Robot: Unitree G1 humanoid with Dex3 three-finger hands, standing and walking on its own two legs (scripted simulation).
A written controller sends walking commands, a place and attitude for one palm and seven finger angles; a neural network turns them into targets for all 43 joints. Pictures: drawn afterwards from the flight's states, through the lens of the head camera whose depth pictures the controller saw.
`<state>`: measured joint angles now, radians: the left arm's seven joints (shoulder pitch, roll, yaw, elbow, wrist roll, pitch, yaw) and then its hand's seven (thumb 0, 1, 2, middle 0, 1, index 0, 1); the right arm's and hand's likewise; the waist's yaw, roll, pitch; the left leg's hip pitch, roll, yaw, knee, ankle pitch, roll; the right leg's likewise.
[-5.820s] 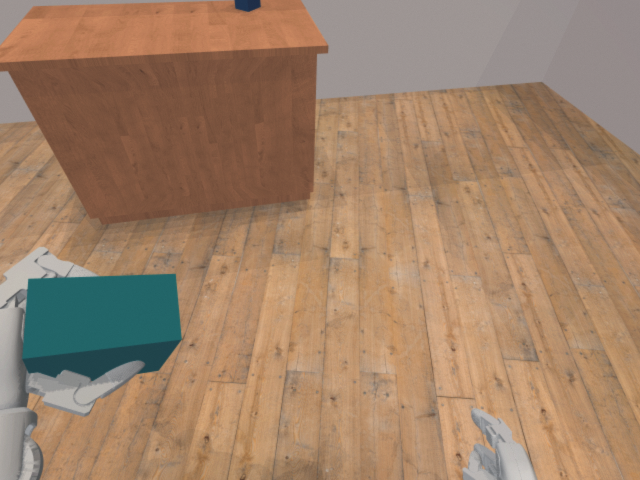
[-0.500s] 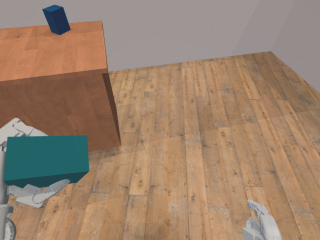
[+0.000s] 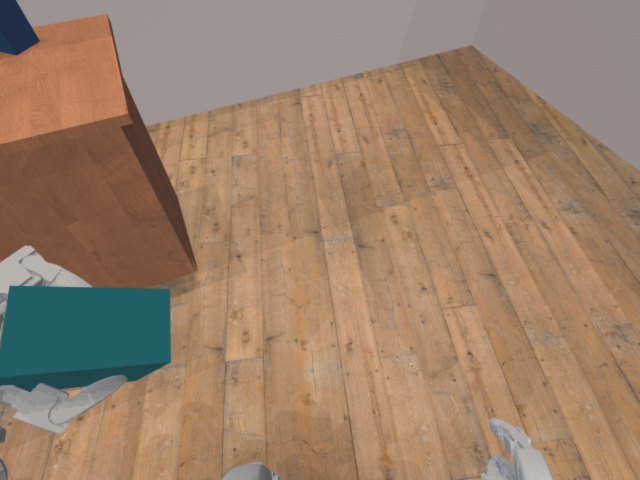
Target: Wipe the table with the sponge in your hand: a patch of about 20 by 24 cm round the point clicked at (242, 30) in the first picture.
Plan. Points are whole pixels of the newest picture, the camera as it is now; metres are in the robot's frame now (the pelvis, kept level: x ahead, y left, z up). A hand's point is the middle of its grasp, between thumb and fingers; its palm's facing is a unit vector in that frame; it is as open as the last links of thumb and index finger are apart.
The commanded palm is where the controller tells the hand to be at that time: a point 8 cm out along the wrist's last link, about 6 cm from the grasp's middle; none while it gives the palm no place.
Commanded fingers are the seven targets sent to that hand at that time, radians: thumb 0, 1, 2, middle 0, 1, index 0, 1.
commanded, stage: take the last steps up to it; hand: left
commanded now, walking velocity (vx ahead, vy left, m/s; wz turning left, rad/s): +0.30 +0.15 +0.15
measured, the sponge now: (107, 341) +0.23 +0.19 +0.14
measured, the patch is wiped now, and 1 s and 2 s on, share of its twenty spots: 0.00 0.00 0.00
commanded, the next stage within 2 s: none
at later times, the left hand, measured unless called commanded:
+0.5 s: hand out of the picture +0.24 +0.27 +0.17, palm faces +0.45 -0.76 -0.46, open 10.3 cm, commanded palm +0.18 +0.33 +0.17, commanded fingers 0.00 0.10 1.30 -1.20 -1.60 -1.20 -1.60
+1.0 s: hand out of the picture +0.37 +0.37 +0.17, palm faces +0.39 -0.78 -0.48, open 10.3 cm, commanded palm +0.30 +0.40 +0.17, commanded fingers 0.00 0.10 1.30 -1.20 -1.60 -1.20 -1.60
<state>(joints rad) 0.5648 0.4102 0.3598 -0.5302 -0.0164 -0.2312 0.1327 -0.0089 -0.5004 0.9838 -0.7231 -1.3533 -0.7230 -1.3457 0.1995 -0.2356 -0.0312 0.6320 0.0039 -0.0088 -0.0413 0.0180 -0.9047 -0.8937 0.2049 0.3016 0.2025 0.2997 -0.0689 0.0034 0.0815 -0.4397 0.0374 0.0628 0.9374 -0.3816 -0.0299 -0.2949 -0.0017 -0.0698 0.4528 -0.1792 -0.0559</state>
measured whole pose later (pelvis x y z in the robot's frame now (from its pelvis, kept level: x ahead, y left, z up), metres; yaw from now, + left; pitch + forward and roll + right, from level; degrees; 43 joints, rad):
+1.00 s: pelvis +0.15 +0.12 +0.00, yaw +2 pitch +2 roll +0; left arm 0.48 0.42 0.42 -0.56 -0.02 -0.25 0.15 -0.01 -0.50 0.98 -0.72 -1.36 -0.72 -1.35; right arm 0.16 -0.14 -0.02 0.60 0.02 -0.10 -0.03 0.02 -0.91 -0.89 0.20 0.30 0.20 0.30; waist -0.02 -0.02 0.08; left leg -0.27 0.07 0.19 0.52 -0.27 0.03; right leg -0.50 -0.10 -0.13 1.07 -0.46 0.03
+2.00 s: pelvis +0.35 +0.21 -0.01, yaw +4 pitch +1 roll +1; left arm 0.48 0.39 0.38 -0.47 -0.02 -0.24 0.14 -0.01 -0.50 0.98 -0.72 -1.36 -0.72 -1.35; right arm 0.20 -0.18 0.01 0.67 0.00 -0.06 -0.04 0.02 -0.90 -0.89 0.21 0.30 0.21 0.30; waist 0.02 0.06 0.05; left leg -0.39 0.03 0.11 0.86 -0.42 0.00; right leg -0.30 -0.06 -0.18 0.62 -0.33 -0.04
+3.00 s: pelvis +0.36 +0.26 -0.01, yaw +0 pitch -3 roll -1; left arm 0.50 0.32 0.29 -0.49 -0.03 -0.18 0.06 -0.01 -0.50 0.99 -0.72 -1.36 -0.72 -1.35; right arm 0.26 -0.26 -0.03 0.56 0.01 -0.12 -0.02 0.02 -0.91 -0.89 0.20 0.30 0.20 0.30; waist -0.01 -0.01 0.07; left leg -0.36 0.05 0.04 0.60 -0.28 0.00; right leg -0.24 0.05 -0.04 0.54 -0.25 -0.05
